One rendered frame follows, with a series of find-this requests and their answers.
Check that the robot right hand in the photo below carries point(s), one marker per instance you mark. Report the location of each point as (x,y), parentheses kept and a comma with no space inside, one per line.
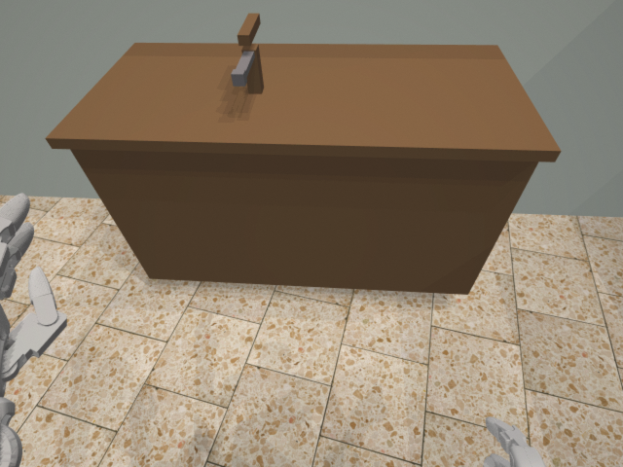
(514,442)

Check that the counter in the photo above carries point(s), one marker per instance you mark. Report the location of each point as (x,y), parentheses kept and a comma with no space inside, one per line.
(355,166)

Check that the tap lever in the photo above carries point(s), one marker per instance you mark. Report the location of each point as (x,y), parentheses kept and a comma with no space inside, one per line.
(239,75)

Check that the robot left hand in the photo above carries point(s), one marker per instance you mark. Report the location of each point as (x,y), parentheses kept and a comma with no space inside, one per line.
(35,332)

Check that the left robot forearm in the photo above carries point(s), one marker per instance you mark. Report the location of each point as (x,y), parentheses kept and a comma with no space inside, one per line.
(10,443)

